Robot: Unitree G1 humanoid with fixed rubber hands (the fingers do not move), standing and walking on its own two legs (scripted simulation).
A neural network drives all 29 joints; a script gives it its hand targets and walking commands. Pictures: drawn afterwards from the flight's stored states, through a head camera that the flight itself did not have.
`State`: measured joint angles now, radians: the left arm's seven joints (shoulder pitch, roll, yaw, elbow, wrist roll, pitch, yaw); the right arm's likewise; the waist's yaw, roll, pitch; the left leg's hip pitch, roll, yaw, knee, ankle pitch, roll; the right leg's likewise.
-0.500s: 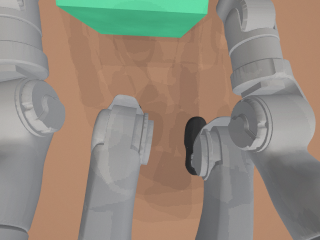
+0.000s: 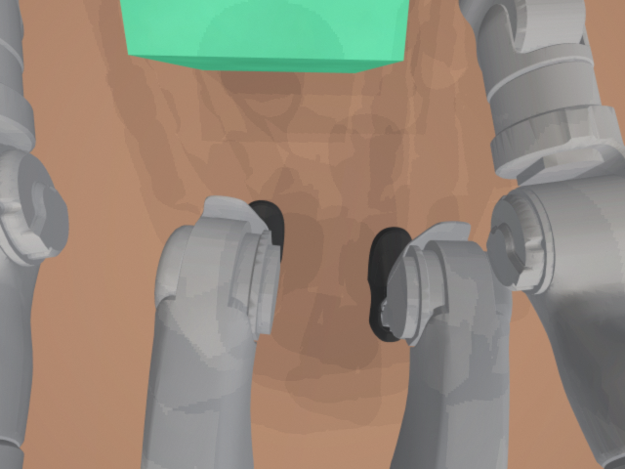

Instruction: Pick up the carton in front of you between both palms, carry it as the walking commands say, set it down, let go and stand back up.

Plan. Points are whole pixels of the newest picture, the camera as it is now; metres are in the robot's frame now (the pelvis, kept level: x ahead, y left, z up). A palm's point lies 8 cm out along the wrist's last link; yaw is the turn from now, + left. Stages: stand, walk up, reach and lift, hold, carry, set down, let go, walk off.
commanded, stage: set down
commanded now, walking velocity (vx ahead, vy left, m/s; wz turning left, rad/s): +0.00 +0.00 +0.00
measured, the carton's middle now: out of the picture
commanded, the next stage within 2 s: let go in 0.96 s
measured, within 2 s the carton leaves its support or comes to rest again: neither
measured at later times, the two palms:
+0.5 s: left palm out of the picture +0.53 +0.34 +0.00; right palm out of the picture +0.59 -0.03 +0.00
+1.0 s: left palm out of the picture +0.53 +0.35 +0.14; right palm out of the picture +0.58 -0.04 +0.14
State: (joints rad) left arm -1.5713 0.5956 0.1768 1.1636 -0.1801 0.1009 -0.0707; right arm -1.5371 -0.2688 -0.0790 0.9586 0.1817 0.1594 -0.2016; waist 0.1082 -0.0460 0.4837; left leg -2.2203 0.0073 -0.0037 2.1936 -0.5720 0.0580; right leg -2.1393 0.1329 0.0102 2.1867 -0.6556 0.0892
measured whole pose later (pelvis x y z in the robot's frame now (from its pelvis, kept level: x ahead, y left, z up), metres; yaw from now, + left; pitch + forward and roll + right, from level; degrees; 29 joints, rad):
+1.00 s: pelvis +0.03 +0.01 +0.24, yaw +3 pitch +45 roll -5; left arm -1.31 0.46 0.35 0.99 0.06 0.20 -0.12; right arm -1.22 -0.12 -0.34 0.78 -0.06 0.25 -0.15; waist 0.06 -0.05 0.03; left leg -1.69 -0.06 -0.05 1.25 -0.35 0.04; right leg -1.61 0.07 0.05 1.23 -0.41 0.06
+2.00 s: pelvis +0.13 -0.03 +0.40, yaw +6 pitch +1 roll +1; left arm 0.21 0.21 0.05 0.46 0.00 0.05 -0.08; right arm 0.22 -0.21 -0.04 0.44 0.00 0.05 0.05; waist 0.01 -0.02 0.05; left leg -0.20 -0.03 -0.05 0.40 -0.22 -0.01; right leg -0.17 0.04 0.06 0.45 -0.29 -0.03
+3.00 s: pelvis +0.15 +0.00 +0.39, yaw +4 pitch +0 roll +0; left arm 0.20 0.35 0.03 0.72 0.03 0.00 0.03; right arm 0.12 -0.32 -0.03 0.89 -0.03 -0.01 -0.02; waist -0.01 -0.04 0.01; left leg -0.18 -0.03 -0.01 0.46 -0.29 0.03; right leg -0.13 0.02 0.09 0.45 -0.32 0.00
